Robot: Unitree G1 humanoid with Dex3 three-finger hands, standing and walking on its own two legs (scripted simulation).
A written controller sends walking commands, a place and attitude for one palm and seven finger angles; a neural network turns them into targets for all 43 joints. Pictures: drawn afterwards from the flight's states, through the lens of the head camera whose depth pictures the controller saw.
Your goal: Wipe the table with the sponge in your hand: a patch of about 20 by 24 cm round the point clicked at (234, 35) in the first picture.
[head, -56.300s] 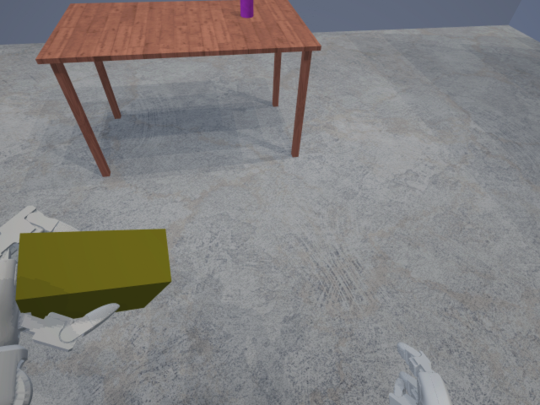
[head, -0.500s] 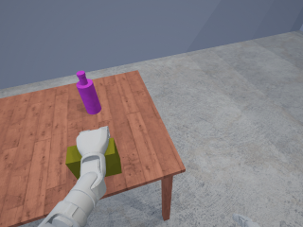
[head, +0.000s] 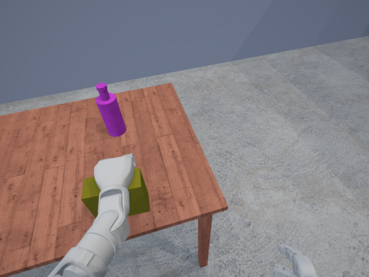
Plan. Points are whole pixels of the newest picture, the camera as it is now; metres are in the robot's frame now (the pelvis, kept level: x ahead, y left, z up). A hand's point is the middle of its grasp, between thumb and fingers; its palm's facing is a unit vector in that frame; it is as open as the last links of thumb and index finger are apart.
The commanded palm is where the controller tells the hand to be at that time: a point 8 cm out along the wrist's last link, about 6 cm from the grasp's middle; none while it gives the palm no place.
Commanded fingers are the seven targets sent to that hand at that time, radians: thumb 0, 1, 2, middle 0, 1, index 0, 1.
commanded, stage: wipe back along the third lane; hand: left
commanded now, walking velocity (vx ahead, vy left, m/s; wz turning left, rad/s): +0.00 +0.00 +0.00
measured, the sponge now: (121, 200) +0.32 +0.21 -0.06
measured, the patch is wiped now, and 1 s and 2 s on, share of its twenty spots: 1.00 1.00 1.00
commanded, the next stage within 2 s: slide back across to the middle lane in 0.38 s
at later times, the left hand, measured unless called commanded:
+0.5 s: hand (121, 185) +0.33 +0.19 +0.01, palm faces -0.05 -0.02 -1.00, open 10.1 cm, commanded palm +0.28 +0.18 +0.03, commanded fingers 0.00 0.10 1.30 -1.20 -1.60 -1.20 -1.60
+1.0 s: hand (103, 194) +0.30 +0.23 +0.01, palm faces -0.07 -0.05 -1.00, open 10.1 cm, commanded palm +0.26 +0.23 +0.05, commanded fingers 0.00 0.10 1.30 -1.20 -1.60 -1.20 -1.60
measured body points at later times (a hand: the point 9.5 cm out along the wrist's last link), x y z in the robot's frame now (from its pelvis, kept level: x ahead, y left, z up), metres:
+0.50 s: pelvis -0.01 +0.00 +0.00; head -0.01 -0.02 +0.45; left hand +0.33 +0.19 +0.06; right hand +0.16 -0.24 -0.12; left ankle +0.02 +0.13 -0.72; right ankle -0.04 -0.10 -0.72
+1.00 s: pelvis +0.00 +0.00 +0.00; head -0.01 -0.03 +0.45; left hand +0.30 +0.23 +0.06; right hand +0.19 -0.25 -0.10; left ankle +0.02 +0.13 -0.72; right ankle -0.04 -0.10 -0.72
